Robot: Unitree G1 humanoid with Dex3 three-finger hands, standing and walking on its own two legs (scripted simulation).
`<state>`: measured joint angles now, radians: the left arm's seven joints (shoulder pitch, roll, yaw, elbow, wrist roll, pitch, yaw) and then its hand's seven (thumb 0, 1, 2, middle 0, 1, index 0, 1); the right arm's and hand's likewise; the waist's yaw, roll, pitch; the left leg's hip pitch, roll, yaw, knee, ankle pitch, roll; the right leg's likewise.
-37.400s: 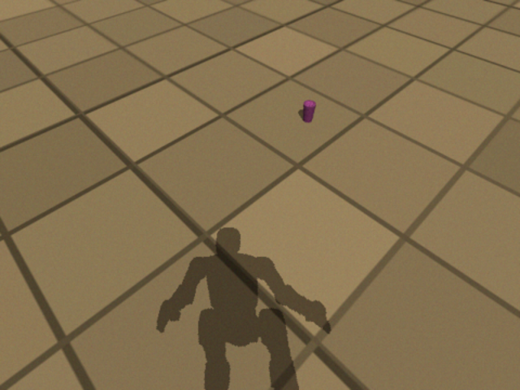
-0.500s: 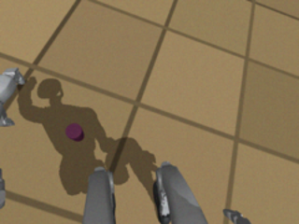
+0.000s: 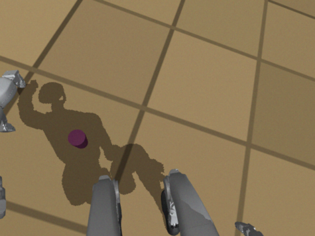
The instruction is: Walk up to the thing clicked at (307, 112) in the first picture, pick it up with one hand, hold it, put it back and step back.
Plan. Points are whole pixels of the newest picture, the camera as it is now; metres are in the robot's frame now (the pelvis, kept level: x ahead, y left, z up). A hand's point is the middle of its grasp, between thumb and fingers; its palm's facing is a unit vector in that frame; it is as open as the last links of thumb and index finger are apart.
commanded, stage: go down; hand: left
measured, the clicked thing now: (79, 140) +0.46 +0.26 -0.54
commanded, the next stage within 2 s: stand in 0.44 s
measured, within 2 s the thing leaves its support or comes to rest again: neither
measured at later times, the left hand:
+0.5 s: hand (5, 110) +0.44 +0.34 -0.07, palm faces -0.40 -0.04 -0.92, open 13.2 cm
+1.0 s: hand (20, 153) +0.32 +0.27 -0.02, palm faces -0.34 -0.50 -0.80, open 8.7 cm
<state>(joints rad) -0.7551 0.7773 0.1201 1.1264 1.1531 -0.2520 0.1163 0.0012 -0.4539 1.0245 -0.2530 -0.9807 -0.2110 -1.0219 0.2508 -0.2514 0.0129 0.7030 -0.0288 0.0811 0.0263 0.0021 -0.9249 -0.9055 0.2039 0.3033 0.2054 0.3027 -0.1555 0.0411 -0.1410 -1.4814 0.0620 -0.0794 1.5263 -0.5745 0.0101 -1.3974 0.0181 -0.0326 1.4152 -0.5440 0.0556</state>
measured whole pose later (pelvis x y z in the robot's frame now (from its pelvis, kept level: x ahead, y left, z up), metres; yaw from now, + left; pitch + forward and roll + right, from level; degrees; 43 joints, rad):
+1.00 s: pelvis +0.02 +0.00 +0.07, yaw +2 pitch +20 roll -5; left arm -0.15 0.46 0.05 0.60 0.67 -0.03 0.06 0.00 0.62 0.90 -0.21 -0.34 -0.21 -0.35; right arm 0.25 -0.21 -0.01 0.68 0.04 0.02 -0.02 0.01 -0.90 -0.90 0.20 0.30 0.21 0.30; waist -0.08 0.05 -0.15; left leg -1.06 0.06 -0.05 1.23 -0.52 0.01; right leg -0.99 0.01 -0.02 1.13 -0.49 0.05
